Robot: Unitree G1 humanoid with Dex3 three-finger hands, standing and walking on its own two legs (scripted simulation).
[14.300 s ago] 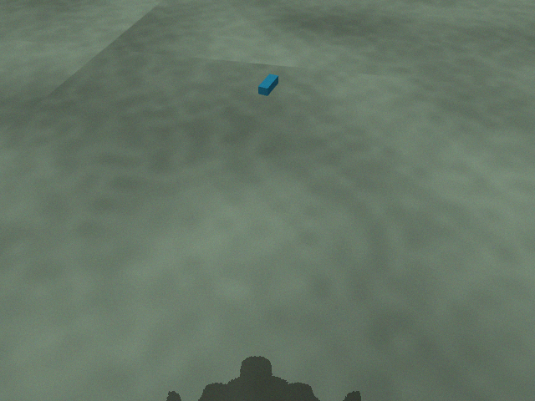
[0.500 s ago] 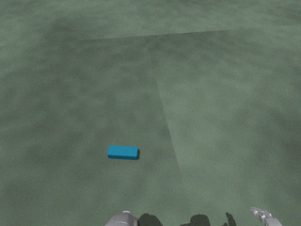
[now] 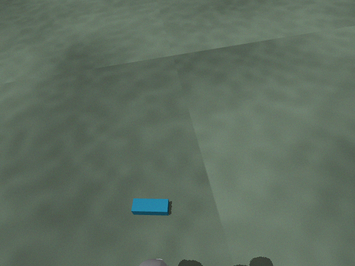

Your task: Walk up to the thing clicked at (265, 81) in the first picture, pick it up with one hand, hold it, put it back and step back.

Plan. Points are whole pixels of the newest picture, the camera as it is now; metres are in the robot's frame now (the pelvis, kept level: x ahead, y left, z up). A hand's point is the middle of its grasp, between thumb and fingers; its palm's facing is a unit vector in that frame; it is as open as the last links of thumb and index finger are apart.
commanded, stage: walk up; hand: left
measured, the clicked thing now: (150, 206) +0.51 +0.24 -0.73
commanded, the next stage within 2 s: stand in 1.26 s
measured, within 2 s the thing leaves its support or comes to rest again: neither
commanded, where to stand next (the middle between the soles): +0.11 +0.06 m, yaw -2 degrees
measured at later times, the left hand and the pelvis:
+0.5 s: hand out of the picture +0.13 +0.28 -0.14, palm faces -0.01 -0.94 -0.35, open 7.4 cm; pelvis +0.03 +0.02 +0.01, yaw +0 degrees
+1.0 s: hand out of the picture +0.10 +0.27 -0.13, palm faces -0.01 -0.94 -0.34, open 7.4 cm; pelvis +0.03 +0.02 +0.02, yaw +0 degrees
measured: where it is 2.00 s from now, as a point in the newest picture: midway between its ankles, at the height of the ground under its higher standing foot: outside the picture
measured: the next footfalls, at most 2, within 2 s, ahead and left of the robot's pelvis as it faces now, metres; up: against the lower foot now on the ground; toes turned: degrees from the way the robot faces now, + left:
left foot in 0.08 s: +0.07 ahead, +0.15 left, +0.00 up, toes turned +0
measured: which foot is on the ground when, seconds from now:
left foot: up 0.00-0.06, down 0.08-1.00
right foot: down 0.00-1.00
